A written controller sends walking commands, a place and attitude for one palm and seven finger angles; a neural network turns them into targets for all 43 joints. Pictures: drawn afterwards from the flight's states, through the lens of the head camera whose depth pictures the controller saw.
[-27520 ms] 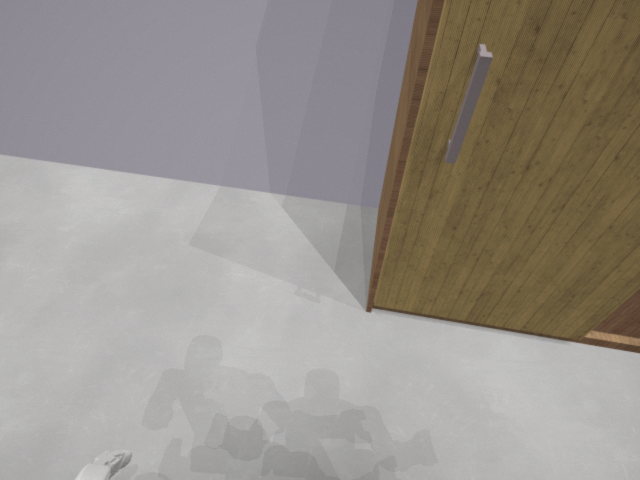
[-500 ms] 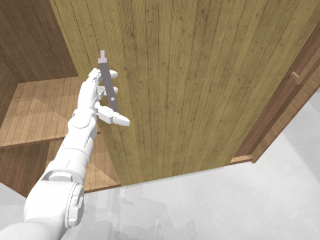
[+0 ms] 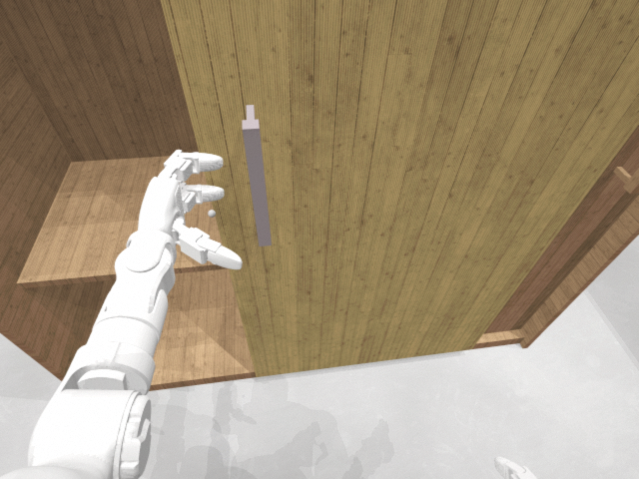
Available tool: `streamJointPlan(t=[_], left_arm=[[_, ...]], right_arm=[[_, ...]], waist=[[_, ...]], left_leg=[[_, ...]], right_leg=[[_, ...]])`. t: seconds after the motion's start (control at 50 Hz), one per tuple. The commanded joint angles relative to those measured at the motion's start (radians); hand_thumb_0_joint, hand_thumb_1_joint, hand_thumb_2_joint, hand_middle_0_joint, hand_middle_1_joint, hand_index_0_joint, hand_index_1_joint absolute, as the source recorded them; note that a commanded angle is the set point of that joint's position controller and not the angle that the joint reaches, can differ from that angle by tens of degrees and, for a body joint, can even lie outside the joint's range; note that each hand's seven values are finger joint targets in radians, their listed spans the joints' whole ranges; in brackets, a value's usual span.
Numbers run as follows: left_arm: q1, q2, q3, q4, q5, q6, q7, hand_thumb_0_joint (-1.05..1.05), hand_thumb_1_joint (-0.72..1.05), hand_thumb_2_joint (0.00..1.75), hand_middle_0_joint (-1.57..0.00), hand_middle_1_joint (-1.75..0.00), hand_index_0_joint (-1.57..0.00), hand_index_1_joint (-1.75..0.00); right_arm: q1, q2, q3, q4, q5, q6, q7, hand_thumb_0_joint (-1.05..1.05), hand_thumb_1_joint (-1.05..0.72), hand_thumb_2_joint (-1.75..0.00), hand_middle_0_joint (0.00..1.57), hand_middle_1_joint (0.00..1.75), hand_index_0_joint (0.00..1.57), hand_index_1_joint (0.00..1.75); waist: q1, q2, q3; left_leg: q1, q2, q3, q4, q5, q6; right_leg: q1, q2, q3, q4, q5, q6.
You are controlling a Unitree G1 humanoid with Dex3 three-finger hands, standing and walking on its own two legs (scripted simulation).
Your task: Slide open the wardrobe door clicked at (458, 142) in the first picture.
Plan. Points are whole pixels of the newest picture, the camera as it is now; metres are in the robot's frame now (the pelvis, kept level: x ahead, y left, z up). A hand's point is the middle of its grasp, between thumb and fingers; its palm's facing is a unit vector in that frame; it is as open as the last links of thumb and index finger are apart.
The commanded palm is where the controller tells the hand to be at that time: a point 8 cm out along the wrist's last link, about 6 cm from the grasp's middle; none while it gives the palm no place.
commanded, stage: slip the hand off the handle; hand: left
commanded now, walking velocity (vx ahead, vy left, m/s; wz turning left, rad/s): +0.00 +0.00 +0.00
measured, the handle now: (258, 182) +0.50 +0.10 +0.10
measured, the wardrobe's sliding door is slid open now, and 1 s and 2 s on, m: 0.48 0.48 0.48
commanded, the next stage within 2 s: draw the hand back to the body in 0.78 s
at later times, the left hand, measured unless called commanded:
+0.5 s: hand (205, 254) +0.35 +0.15 +0.11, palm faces +0.02 -0.99 -0.13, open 14.7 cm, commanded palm +0.32 +0.20 +0.12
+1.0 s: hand (181, 277) +0.30 +0.16 +0.13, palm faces +0.12 -0.99 +0.06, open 14.7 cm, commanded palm +0.26 +0.21 +0.12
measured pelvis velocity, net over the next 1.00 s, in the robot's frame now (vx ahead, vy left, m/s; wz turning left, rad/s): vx -0.01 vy -0.02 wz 0.02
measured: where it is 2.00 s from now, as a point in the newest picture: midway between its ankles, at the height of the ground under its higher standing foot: outside the picture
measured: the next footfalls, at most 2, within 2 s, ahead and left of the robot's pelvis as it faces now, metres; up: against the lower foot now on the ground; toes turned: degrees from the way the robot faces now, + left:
none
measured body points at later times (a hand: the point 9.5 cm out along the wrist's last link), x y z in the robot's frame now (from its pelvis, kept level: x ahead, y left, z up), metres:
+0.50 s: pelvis -0.01 -0.01 +0.00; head -0.02 -0.01 +0.45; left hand +0.35 +0.20 +0.12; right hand +0.11 -0.26 -0.10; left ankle +0.06 +0.09 -0.72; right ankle -0.03 -0.10 -0.72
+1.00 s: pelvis -0.01 -0.02 +0.01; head -0.02 -0.03 +0.46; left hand +0.29 +0.21 +0.13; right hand +0.18 -0.24 -0.07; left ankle +0.06 +0.09 -0.72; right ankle -0.03 -0.10 -0.72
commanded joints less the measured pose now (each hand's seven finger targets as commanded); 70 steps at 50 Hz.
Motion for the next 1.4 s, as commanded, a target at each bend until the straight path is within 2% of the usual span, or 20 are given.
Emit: streamJointPlan(t=[0.0,0.06,0.12,0.18,0.26,0.38,0.42,0.46,0.54,0.62,0.74,0.88,0.9,0.96,1.0,1.04,1.08,1.16,1.28,1.38], left_arm=[[-0.515,0.201,0.052,-0.235,-0.015,-0.090,-0.001,0.00,-0.55,0.20,-0.25,-1.15,-0.25,-1.15],[-0.498,0.255,0.085,-0.175,-0.010,-0.079,-0.011,0.00,-0.55,0.20,-0.25,-1.15,-0.25,-1.15],[-0.399,0.144,0.006,-0.211,-0.026,-0.064,-0.037,0.00,-0.55,0.20,-0.25,-1.15,-0.25,-1.15],[-0.324,0.094,-0.027,-0.286,-0.047,-0.059,-0.043,0.00,-0.55,0.20,-0.25,-1.15,-0.25,-1.15],[-0.238,0.166,0.045,-0.355,-0.058,-0.044,-0.020,0.00,-0.55,0.20,-0.25,-1.15,-0.25,-1.15],[-0.147,0.215,0.079,-0.533,-0.039,-0.042,0.020,0.00,-0.55,0.20,-0.25,-1.15,-0.25,-1.15],[-0.156,0.181,0.046,-0.587,-0.042,-0.041,0.014,0.00,-0.55,0.20,-0.25,-1.15,-0.25,-1.15],[-0.101,0.196,0.060,-0.614,-0.051,-0.037,0.007,0.00,-0.55,0.20,-0.25,-1.15,-0.25,-1.15],[-0.027,0.100,-0.023,-0.631,-0.080,0.012,-0.028,0.00,-0.55,0.20,-0.25,-1.15,-0.25,-1.15],[0.039,0.080,-0.046,-0.656,-0.094,0.057,-0.046,0.00,-0.55,0.20,-0.25,-1.15,-0.25,-1.15],[0.125,0.121,0.001,-0.834,-0.089,0.045,-0.026,0.00,-0.55,0.20,-0.25,-1.15,-0.25,-1.15],[0.172,0.117,-0.004,-0.853,-0.085,0.064,-0.022,0.00,-0.55,0.20,-0.25,-1.15,-0.25,-1.15],[0.109,0.030,0.128,-0.886,-0.277,0.048,0.014,0.00,-0.55,0.20,-0.25,-1.15,-0.25,-1.15],[0.232,0.061,0.115,-0.859,-0.243,0.043,0.027,0.00,-0.55,0.20,-0.25,-1.15,-0.25,-1.15],[0.324,0.058,0.045,-0.911,-0.153,0.048,0.023,0.00,-0.55,0.20,-0.25,-1.15,-0.25,-1.15],[0.405,0.065,0.023,-0.961,-0.113,0.071,0.007,0.00,-0.55,0.20,-0.25,-1.15,-0.25,-1.15],[0.462,0.075,0.041,-1.015,-0.143,0.098,-0.026,0.00,-0.55,0.20,-0.25,-1.15,-0.25,-1.15],[0.460,0.142,0.172,-1.088,-0.238,0.136,-0.052,0.00,-0.55,0.20,-0.25,-1.15,-0.25,-1.15],[0.480,0.119,0.141,-1.154,-0.211,0.137,-0.043,0.00,-0.55,0.20,-0.25,-1.15,-0.25,-1.15],[0.556,0.127,0.148,-1.161,-0.240,0.178,-0.105,0.00,-0.37,0.29,-0.24,-1.04,-0.24,-1.04]], right_arm=[[0.018,-0.156,-0.055,-0.094,0.002,-0.043,-0.015,0.00,-0.90,-0.90,0.20,0.30,0.20,0.30],[0.022,-0.163,-0.050,-0.095,0.004,-0.037,-0.024,0.00,-0.90,-0.90,0.20,0.30,0.20,0.30],[-0.002,-0.149,-0.051,-0.120,0.008,-0.046,-0.016,0.00,-0.90,-0.90,0.20,0.30,0.20,0.30],[-0.012,-0.149,-0.055,-0.132,0.010,-0.058,-0.008,0.00,-0.90,-0.90,0.20,0.30,0.20,0.30],[-0.027,-0.157,-0.052,-0.144,0.009,-0.060,-0.008,0.00,-0.90,-0.90,0.20,0.30,0.20,0.30],[-0.085,-0.134,-0.039,-0.169,0.005,-0.069,-0.015,0.00,-0.90,-0.90,0.20,0.30,0.20,0.30],[-0.100,-0.124,-0.034,-0.170,0.007,-0.077,-0.020,0.00,-0.90,-0.90,0.20,0.30,0.20,0.30],[-0.104,-0.128,-0.035,-0.172,0.008,-0.085,-0.025,0.00,-0.90,-0.90,0.20,0.30,0.20,0.30],[-0.131,-0.118,-0.025,-0.174,0.018,-0.101,-0.031,0.00,-0.90,-0.90,0.20,0.30,0.20,0.30],[-0.149,-0.115,-0.020,-0.182,0.023,-0.108,-0.036,0.00,-0.90,-0.90,0.20,0.30,0.20,0.30],[-0.173,-0.102,-0.013,-0.200,0.010,-0.125,-0.034,0.00,-0.90,-0.90,0.20,0.30,0.20,0.30],[-0.188,-0.096,-0.004,-0.186,0.009,-0.125,-0.040,0.00,-0.90,-0.90,0.20,0.30,0.20,0.30],[-0.219,-0.077,-0.002,-0.176,0.013,-0.139,-0.056,0.00,-0.90,-0.90,0.20,0.30,0.20,0.30],[-0.210,-0.081,0.002,-0.155,0.007,-0.165,-0.059,0.00,-0.90,-0.90,0.20,0.30,0.20,0.30],[-0.191,-0.079,-0.001,-0.171,-0.001,-0.163,-0.043,0.00,-0.90,-0.90,0.20,0.30,0.20,0.30],[-0.180,-0.080,-0.005,-0.186,-0.003,-0.154,-0.031,0.00,-0.90,-0.90,0.20,0.30,0.20,0.30],[-0.194,-0.086,-0.004,-0.207,0.001,-0.146,-0.032,0.00,-0.90,-0.90,0.20,0.30,0.20,0.30],[-0.234,-0.084,0.004,-0.206,0.008,-0.148,-0.061,0.00,-0.90,-0.90,0.20,0.30,0.20,0.30],[-0.230,-0.074,0.008,-0.189,0.005,-0.175,-0.068,0.00,-0.90,-0.90,0.20,0.30,0.20,0.30],[-0.231,-0.081,0.009,-0.194,0.012,-0.184,-0.078,0.00,-0.90,-0.90,0.20,0.30,0.20,0.30]], waist=[[-0.021,0.021,-0.293],[-0.017,0.001,-0.263],[0.003,0.055,-0.294],[0.005,0.038,-0.303],[0.026,-0.043,-0.251],[0.054,0.007,-0.237],[0.043,0.039,-0.228],[0.047,0.014,-0.233],[0.035,0.019,-0.171],[0.036,-0.013,-0.133],[0.060,0.001,-0.194],[0.045,0.015,-0.115],[0.076,-0.065,-0.145],[0.092,-0.021,-0.148],[0.092,0.057,-0.171],[0.093,0.065,-0.185],[0.095,-0.027,-0.187],[0.106,-0.085,-0.149],[0.096,0.053,-0.103],[0.099,-0.007,-0.101]], left_leg=[[0.432,0.007,-0.135,-0.050,0.162,-0.011],[0.380,0.001,-0.129,-0.060,0.105,-0.006],[0.411,0.004,-0.126,-0.060,0.115,-0.013],[0.435,0.014,-0.143,-0.059,0.135,-0.014],[0.357,0.005,-0.123,-0.075,0.079,-0.003],[0.346,0.001,-0.099,-0.094,0.049,0.000],[0.364,0.001,-0.093,-0.097,0.039,-0.001],[0.361,0.001,-0.091,-0.100,0.040,0.001],[0.354,-0.003,-0.089,-0.112,0.008,0.000],[0.338,-0.010,-0.087,-0.118,-0.020,0.003],[0.374,-0.014,-0.085,-0.112,0.070,0.003],[0.356,-0.012,-0.080,-0.117,0.045,0.003],[0.341,-0.020,-0.092,-0.110,0.023,-0.011],[0.349,-0.019,-0.083,-0.114,0.059,-0.011],[0.377,-0.016,-0.076,-0.114,0.141,-0.005],[0.391,-0.012,-0.071,-0.105,0.200,0.000],[0.371,-0.011,-0.070,-0.105,0.208,0.005],[0.346,-0.016,-0.068,-0.118,0.146,0.001],[0.390,-0.016,-0.075,-0.135,0.126,0.000],[0.379,-0.015,-0.079,-0.139,0.114,0.002]], right_leg=[[-0.191,0.019,0.028,-0.099,0.229,-0.001],[-0.176,0.016,0.031,-0.110,0.195,0.000],[-0.176,0.016,0.023,-0.101,0.198,-0.005],[-0.183,0.021,0.014,-0.096,0.198,-0.004],[-0.136,0.020,0.021,-0.116,0.179,0.002],[-0.088,0.013,0.041,-0.132,0.158,0.005],[-0.094,0.013,0.043,-0.139,0.152,0.005],[-0.074,0.014,0.045,-0.150,0.152,0.007],[-0.090,0.009,0.044,-0.172,0.140,0.012],[-0.089,0.002,0.052,-0.194,0.108,0.018],[-0.029,-0.001,0.052,-0.174,0.213,0.017],[-0.045,-0.002,0.056,-0.196,0.188,0.023],[-0.001,0.001,0.043,-0.222,0.152,0.018],[0.014,-0.006,0.053,-0.207,0.201,0.021],[0.010,-0.009,0.048,-0.165,0.307,0.020],[0.021,-0.009,0.046,-0.149,0.381,0.023],[0.062,-0.012,0.047,-0.155,0.435,0.039],[0.076,-0.015,0.057,-0.195,0.402,0.054],[0.021,-0.008,0.050,-0.210,0.288,0.029],[0.038,-0.010,0.049,-0.224,0.291,0.044]])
